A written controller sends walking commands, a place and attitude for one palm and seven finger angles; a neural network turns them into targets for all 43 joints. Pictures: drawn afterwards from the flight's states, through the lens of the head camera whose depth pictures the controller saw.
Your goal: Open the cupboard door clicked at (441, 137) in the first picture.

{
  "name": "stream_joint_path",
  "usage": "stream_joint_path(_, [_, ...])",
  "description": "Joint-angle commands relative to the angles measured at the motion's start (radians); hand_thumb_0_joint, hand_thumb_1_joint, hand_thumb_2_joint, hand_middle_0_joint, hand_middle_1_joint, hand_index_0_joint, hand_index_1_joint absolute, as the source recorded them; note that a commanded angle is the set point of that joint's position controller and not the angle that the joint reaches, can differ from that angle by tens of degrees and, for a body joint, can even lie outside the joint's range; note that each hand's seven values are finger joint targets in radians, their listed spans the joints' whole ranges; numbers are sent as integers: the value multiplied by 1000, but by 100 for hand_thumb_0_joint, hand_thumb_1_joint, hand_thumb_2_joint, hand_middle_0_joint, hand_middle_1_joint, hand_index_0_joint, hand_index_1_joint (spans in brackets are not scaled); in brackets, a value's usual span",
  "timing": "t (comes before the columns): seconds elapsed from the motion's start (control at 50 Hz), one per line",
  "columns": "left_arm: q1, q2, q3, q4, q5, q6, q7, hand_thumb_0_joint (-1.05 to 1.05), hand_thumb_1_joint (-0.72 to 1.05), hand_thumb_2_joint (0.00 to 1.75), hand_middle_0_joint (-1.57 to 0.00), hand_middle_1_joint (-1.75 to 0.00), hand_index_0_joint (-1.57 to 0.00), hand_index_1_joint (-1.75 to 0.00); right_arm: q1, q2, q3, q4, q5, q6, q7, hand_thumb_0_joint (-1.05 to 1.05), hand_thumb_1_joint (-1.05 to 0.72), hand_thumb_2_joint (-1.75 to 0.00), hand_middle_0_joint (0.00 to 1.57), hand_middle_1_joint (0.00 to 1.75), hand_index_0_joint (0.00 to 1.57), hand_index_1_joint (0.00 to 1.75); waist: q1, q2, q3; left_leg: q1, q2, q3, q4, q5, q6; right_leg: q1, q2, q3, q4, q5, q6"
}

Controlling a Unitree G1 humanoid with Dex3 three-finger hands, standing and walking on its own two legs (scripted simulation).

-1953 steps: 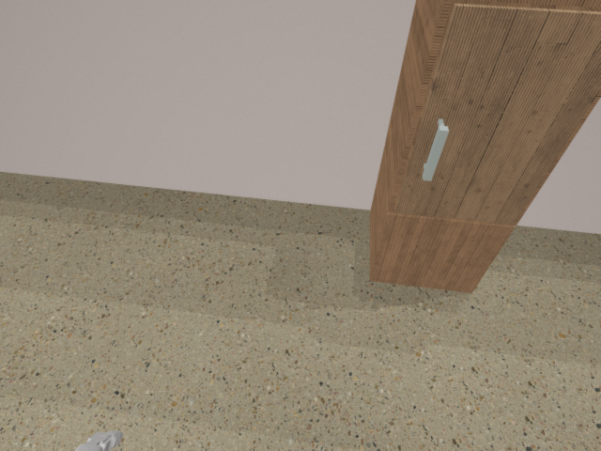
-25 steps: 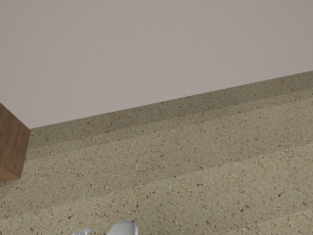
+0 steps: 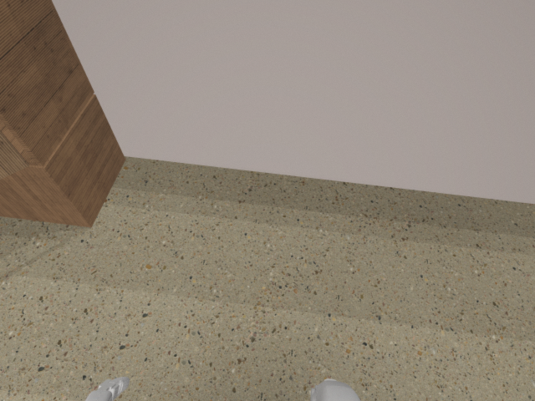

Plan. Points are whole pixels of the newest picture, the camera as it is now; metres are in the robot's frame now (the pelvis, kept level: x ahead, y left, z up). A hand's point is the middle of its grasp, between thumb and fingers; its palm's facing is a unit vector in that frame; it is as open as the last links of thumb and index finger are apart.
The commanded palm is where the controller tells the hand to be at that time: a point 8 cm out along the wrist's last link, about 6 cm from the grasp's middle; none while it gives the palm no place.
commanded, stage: turn to face it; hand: left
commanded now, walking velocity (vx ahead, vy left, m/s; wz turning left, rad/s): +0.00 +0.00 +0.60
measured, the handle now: out of the picture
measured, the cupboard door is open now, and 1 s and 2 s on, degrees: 49 49 49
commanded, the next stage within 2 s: take the last steps up to it in 1.24 s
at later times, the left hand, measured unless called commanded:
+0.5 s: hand out of the picture +0.01 +0.15 -0.16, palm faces +0.34 -0.90 -0.26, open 7.3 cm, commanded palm none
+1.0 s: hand out of the picture +0.00 +0.20 -0.16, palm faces +0.55 -0.80 -0.25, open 7.4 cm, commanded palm none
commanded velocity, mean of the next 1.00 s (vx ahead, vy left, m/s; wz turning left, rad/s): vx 0.00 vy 0.00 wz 0.54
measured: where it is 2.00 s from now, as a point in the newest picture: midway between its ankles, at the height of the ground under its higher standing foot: outside the picture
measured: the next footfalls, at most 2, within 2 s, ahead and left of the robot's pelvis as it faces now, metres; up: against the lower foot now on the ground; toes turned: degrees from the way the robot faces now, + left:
right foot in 0.16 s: +0.05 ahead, -0.15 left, +0.00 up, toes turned +4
left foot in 0.62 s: +0.01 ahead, +0.08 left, +0.00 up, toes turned +29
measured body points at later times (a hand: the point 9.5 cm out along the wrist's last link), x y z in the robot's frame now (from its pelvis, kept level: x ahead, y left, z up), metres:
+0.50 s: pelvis +0.01 -0.06 +0.00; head +0.07 -0.05 +0.45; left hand +0.00 +0.19 -0.14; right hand +0.17 -0.29 -0.15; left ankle -0.03 +0.08 -0.68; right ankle +0.01 -0.15 -0.74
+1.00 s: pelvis +0.02 -0.04 +0.00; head +0.05 -0.01 +0.45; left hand -0.03 +0.24 -0.14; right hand +0.21 -0.21 -0.14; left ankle -0.02 +0.06 -0.74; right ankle +0.11 -0.18 -0.69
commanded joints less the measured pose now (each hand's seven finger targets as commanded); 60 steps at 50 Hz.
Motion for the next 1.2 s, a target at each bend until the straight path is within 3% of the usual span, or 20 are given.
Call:
stream_joint_path(0.0, [-37,57,5,-97,-9,-21,1,0,90,90,-20,-30,-20,-30,47,-225,-68,-49,-3,-14,-16,0,-90,-90,20,30,20,30,-30,177,-136,111,232,-246,-97,401,139,36,37,-21,-168,-29,-3])
stream_joint_path(0.1, [89,68,13,-75,-16,-40,5,0,90,90,-20,-30,-20,-30,-23,-218,-78,-69,5,-2,-15,0,-90,-90,20,30,20,30,36,184,-173,-49,166,-279,19,312,79,356,85,-48,-556,159,-24])
stream_joint_path(0.12, [139,125,24,-65,-8,-53,11,0,90,90,-20,-30,-20,-30,-20,-176,-74,-76,15,-4,-10,0,-90,-90,20,30,20,30,60,42,-199,-179,97,-232,115,126,23,525,-18,49,-698,220,-45])
stream_joint_path(0.14, [159,222,44,-62,8,-59,23,0,90,90,-20,-30,-20,-30,-7,-99,-65,-96,21,-6,-6,0,-90,-90,20,30,20,30,68,-277,-209,-360,-60,-29,367,-293,-66,626,-323,339,-760,340,-156])
stream_joint_path(0.16, [150,236,32,-68,2,-53,26,0,90,90,-20,-30,-20,-30,-24,-144,-71,-101,11,1,-4,0,-90,-90,20,30,20,30,67,-267,-172,-349,-30,-38,612,-427,-66,469,-436,373,-761,428,-245])
stream_joint_path(0.22, [-13,109,5,-103,-6,-51,28,0,90,90,-20,-30,-20,-30,28,-134,-79,-34,3,29,13,0,-90,-90,20,30,20,30,-27,-183,-82,-337,40,-35,808,-206,-85,353,-255,114,-738,401,-205])
stream_joint_path(0.26, [3,84,-3,-100,-7,-61,24,0,90,90,-20,-30,-20,-30,19,-112,-66,-28,5,31,23,0,-90,-90,20,30,20,30,-29,-187,-79,-337,46,2,779,-147,-101,381,-205,-8,-706,564,-181])
stream_joint_path(0.46, [159,136,24,-42,8,-60,24,0,90,90,-20,-30,-20,-30,-117,-74,-38,-59,12,21,28,0,-90,-90,20,30,20,30,47,-173,-102,-227,44,124,341,-215,-91,517,-273,-110,-614,771,-211])
stream_joint_path(0.52, [154,153,31,-30,11,-56,19,0,90,90,-20,-30,-20,-30,-94,-80,-38,-64,14,13,27,0,-90,-90,20,30,20,30,30,-198,-110,-118,30,151,216,-180,-67,467,-289,-129,-557,750,-194])
stream_joint_path(0.56, [118,164,37,-39,-1,-56,12,0,90,90,-20,-30,-20,-30,4,-117,-49,-46,8,4,24,0,-90,-90,20,30,20,30,-37,-139,-155,76,16,153,26,-16,-44,378,-263,-193,-403,705,-141])
stream_joint_path(0.58, [105,139,32,-57,-8,-52,6,0,90,90,-20,-30,-20,-30,85,-193,-68,-25,2,-4,21,0,-90,-90,20,30,20,30,-85,41,-217,274,126,12,-37,205,10,204,-200,-236,-212,477,-84])
stream_joint_path(0.6, [44,62,8,-107,-15,-47,-1,0,90,90,-20,-30,-20,-30,164,-308,-98,-17,-4,-9,12,0,-90,-90,20,30,20,30,-131,349,-224,371,419,-404,-86,636,175,-90,-36,-212,41,-251,-12])
stream_joint_path(0.62, [-32,82,2,-134,-7,-31,10,0,90,90,-20,-30,-20,-30,210,-315,-92,5,6,0,2,0,-90,-90,20,30,20,30,-133,228,-216,322,460,-394,-76,718,233,-109,-38,-57,117,-283,-32])
stream_joint_path(0.74, [50,81,17,-46,2,-15,-3,0,90,90,-20,-30,-20,-30,1,-213,-51,-60,1,-20,-22,0,-90,-90,20,30,20,30,-9,136,-123,119,257,-194,-145,390,131,-62,-20,-2,135,18,-15])
stream_joint_path(0.96, [-29,46,-2,-85,-8,-21,3,0,90,90,-20,-30,-20,-30,66,-202,-57,-33,-5,-14,-18,0,-90,-90,20,30,20,30,-30,193,-134,104,230,-261,-108,391,147,71,52,-28,-209,-31,-14])
stream_joint_path(1.04, [52,41,-1,-62,-16,-35,7,0,90,90,-20,-30,-20,-30,42,-192,-61,-34,0,-9,-20,0,-90,-90,20,30,20,30,7,197,-166,29,202,-285,-33,421,119,274,94,-43,-461,77,-34])
stream_joint_path(1.06, [105,54,5,-46,-16,-44,11,0,90,90,-20,-30,-20,-30,26,-179,-61,-37,6,-8,-20,0,-90,-90,20,30,20,30,35,151,-184,-32,169,-270,19,342,84,395,77,-32,-609,191,-39])
stream_joint_path(1.1, [158,195,31,-29,7,-60,24,0,90,90,-20,-30,-20,-30,32,-72,-46,-64,19,-12,-12,0,-90,-90,20,30,20,30,55,-302,-179,-333,-65,-7,362,-314,-58,593,-326,348,-746,453,-189])
stream_joint_path(1.12, [156,194,21,-33,2,-56,25,0,90,90,-20,-30,-20,-30,23,-123,-58,-61,12,-1,-12,0,-90,-90,20,30,20,30,57,-229,-167,-279,-21,-43,554,-405,-54,444,-410,331,-741,541,-268])
stream_joint_path(1.18, [18,90,-4,-53,-6,-57,24,0,90,90,-20,-30,-20,-30,52,-104,-62,13,3,31,1,0,-90,-90,20,30,20,30,-18,-140,-44,-289,20,-40,761,-201,-71,319,-221,128,-750,425,-227])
